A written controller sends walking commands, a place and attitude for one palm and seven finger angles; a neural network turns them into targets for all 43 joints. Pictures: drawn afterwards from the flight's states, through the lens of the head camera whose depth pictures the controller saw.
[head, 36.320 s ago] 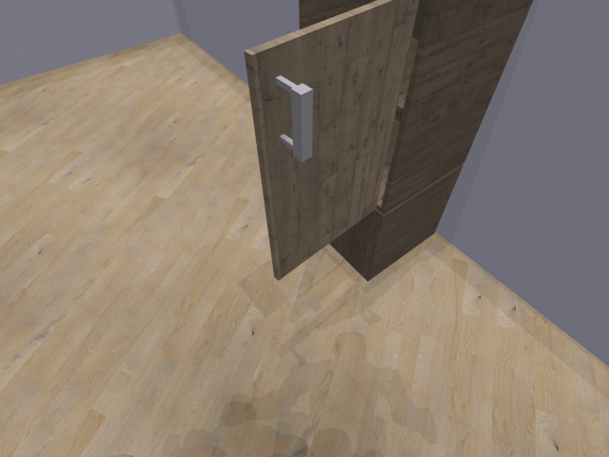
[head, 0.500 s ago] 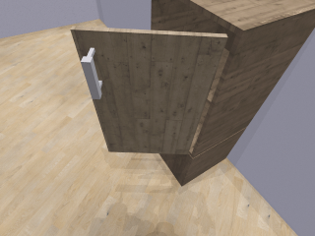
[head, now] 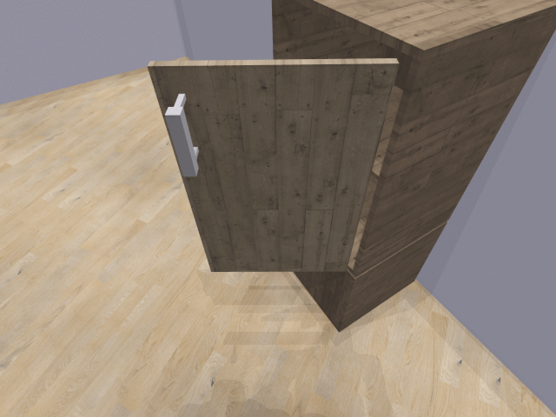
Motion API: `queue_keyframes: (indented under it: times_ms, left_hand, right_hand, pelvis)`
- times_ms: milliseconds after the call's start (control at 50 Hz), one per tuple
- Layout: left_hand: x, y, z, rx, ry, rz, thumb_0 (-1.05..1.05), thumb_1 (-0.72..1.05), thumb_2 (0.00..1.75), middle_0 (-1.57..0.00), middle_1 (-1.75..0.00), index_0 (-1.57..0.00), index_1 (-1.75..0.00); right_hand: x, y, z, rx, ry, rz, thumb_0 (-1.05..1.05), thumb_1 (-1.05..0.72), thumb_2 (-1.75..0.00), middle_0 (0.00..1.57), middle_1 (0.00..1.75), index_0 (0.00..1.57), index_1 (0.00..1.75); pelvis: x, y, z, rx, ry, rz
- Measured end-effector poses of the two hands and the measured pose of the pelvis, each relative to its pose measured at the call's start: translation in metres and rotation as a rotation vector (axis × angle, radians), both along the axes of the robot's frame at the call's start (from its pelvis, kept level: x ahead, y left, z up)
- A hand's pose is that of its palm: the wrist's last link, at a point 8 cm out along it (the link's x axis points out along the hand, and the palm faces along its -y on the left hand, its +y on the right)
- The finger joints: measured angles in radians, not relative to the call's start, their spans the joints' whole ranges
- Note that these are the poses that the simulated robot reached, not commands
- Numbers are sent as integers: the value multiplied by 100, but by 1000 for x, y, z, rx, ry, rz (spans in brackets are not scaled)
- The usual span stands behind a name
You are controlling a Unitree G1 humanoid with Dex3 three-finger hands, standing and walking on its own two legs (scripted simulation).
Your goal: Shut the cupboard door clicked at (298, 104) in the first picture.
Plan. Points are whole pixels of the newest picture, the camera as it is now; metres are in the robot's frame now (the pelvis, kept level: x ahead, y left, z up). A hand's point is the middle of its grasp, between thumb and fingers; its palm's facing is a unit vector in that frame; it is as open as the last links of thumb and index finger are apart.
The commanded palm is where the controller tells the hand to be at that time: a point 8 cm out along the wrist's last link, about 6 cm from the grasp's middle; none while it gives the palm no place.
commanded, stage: look again from close up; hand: left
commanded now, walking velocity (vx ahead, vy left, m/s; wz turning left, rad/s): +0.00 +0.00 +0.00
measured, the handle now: (185, 136) +0.51 +0.19 +0.14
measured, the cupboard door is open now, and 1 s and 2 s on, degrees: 58 58 58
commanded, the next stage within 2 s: shuffle to correct the standing spot in 0.52 s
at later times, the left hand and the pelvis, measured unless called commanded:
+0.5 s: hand out of the picture +0.04 +0.16 -0.17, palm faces +0.00 -0.98 -0.20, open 7.3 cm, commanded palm none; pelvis +0.01 -0.01 +0.00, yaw +1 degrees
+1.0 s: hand out of the picture +0.02 +0.14 -0.18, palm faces +0.04 -0.99 -0.16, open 7.3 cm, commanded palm none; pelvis +0.07 -0.02 -0.01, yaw +0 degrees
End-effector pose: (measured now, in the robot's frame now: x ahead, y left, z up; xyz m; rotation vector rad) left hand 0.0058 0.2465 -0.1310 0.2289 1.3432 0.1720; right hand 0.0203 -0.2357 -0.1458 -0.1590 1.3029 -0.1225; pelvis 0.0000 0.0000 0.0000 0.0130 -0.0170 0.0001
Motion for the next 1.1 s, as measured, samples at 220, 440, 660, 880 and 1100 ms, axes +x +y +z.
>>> queue_keyframes:
  times_ms: [220, 440, 660, 880, 1100]
  left_hand:
    - [2, -24, -9, -59, 23, 9, 1, 91, 90, -20, -29, -20, -30]
    - [26, -33, -10, -69, -27, 2, 1, 92, 90, -20, -29, -20, -30]
    - [26, -34, -10, -69, -18, 14, 0, 91, 90, -20, -29, -20, -30]
    - [9, -45, -19, -100, 75, 57, 0, 91, 90, -20, -29, -20, -30]
    - [24, -68, -24, -109, 127, 93, 0, 91, 90, -20, -29, -20, -30]
  right_hand:
    - [12, -13, 7, -35, 9, 12, 1, -91, -90, 20, 30, 20, 30]
    - [24, -8, 9, -19, 4, 16, 0, -91, -90, 20, 30, 20, 30]
    - [17, -4, 7, -10, 42, 8, 1, -91, -90, 20, 30, 20, 30]
    - [4, 1, -1, 8, 124, -24, 0, -91, -90, 20, 30, 20, 30]
    - [37, 0, -7, 4, 136, -44, 0, -91, -90, 20, 30, 20, 30]
  pelvis:
    - [7, -7, 2, -3, -6, 4]
    - [13, -13, 4, -6, -9, 8]
    - [18, -15, 5, -8, -7, 11]
    - [43, -17, -2, -3, 6, 8]
    - [77, -27, -7, -13, 15, 9]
